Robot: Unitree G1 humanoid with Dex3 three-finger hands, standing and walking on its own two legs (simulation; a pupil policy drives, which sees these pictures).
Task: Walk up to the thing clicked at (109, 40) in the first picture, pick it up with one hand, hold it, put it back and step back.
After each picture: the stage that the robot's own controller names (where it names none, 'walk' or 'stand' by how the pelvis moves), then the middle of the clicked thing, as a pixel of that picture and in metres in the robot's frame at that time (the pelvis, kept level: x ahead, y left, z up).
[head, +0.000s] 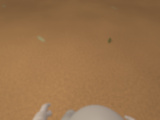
stand; (109, 40) +1.89 -0.56 -0.72
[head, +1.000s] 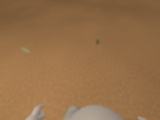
walk; (97, 42) +1.83 -0.11 -0.70
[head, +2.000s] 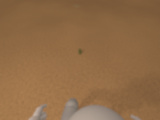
walk; (79, 51) +1.27 +0.23 -0.71
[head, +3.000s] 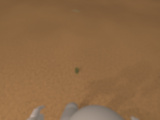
walk; (76, 70) +0.79 +0.20 -0.70
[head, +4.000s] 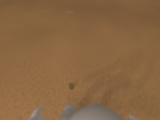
walk; (71, 86) +0.49 +0.21 -0.70
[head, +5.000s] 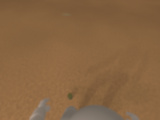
stand; (70, 96) +0.34 +0.22 -0.71
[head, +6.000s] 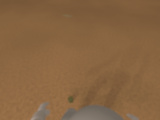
stand; (70, 99) +0.31 +0.21 -0.71
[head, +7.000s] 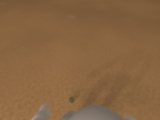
stand; (71, 99) +0.32 +0.18 -0.72
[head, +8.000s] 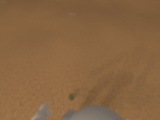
stand; (71, 97) +0.33 +0.20 -0.72
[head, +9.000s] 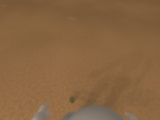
stand; (72, 100) +0.33 +0.18 -0.72
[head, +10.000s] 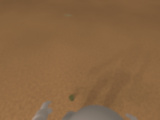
stand; (71, 98) +0.33 +0.20 -0.72
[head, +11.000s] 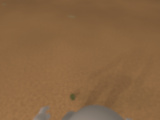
stand; (72, 97) +0.36 +0.18 -0.73
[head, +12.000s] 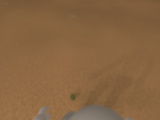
stand; (72, 97) +0.36 +0.17 -0.73
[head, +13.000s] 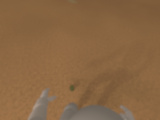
go down; (71, 88) +0.38 +0.17 -0.70
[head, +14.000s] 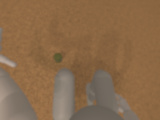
go down; (58, 58) +0.44 +0.22 -0.29
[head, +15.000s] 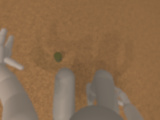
close in; (58, 57) +0.44 +0.22 -0.28
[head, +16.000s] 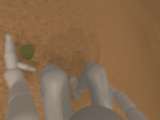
close in; (27, 52) +0.43 +0.27 -0.22
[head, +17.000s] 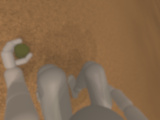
close; (22, 52) +0.42 +0.27 -0.22
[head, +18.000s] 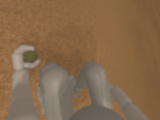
lift; (30, 57) +0.38 +0.24 -0.23
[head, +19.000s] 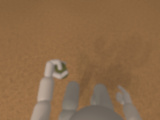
lift; (62, 71) +0.32 +0.19 -0.02
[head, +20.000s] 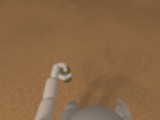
hold; (66, 74) +0.31 +0.16 +0.00
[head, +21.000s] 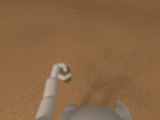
hold; (66, 74) +0.32 +0.17 +0.00
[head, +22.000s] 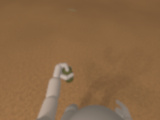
crouch; (68, 74) +0.32 +0.15 +0.00
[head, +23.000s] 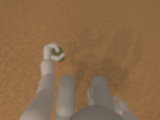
crouch; (59, 54) +0.45 +0.19 -0.08
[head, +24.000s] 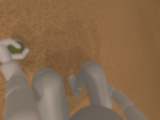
lower; (19, 51) +0.43 +0.27 -0.22
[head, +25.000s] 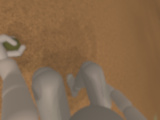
lower; (14, 48) +0.44 +0.29 -0.23
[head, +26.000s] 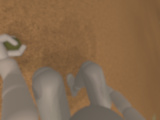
lower; (14, 47) +0.44 +0.29 -0.23
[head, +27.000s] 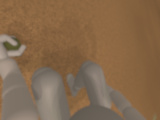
lower; (14, 47) +0.44 +0.29 -0.23
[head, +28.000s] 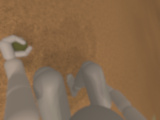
loosen; (20, 48) +0.44 +0.27 -0.23
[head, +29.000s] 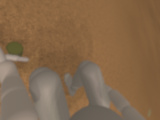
withdraw; (15, 50) +0.43 +0.27 -0.24
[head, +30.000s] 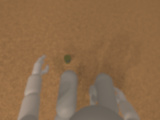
walk; (67, 59) +0.46 +0.19 -0.34
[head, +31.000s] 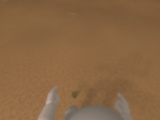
stand; (74, 95) +0.38 +0.14 -0.66
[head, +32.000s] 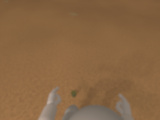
stand; (73, 94) +0.40 +0.16 -0.67
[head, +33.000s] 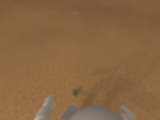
stand; (75, 93) +0.40 +0.15 -0.69
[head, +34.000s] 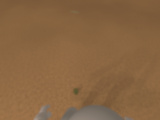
walk; (75, 91) +0.41 +0.15 -0.72
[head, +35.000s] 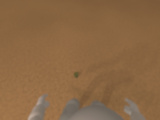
walk; (76, 75) +0.56 +0.16 -0.70
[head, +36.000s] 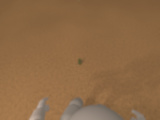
walk; (79, 61) +0.86 +0.20 -0.70
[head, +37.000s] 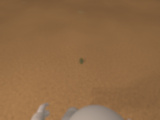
stand; (81, 61) +1.08 +0.15 -0.70
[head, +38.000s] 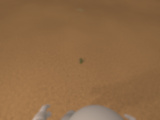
stand; (80, 60) +1.06 +0.13 -0.73
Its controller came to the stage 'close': yes
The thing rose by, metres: 0.71
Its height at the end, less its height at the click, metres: +0.00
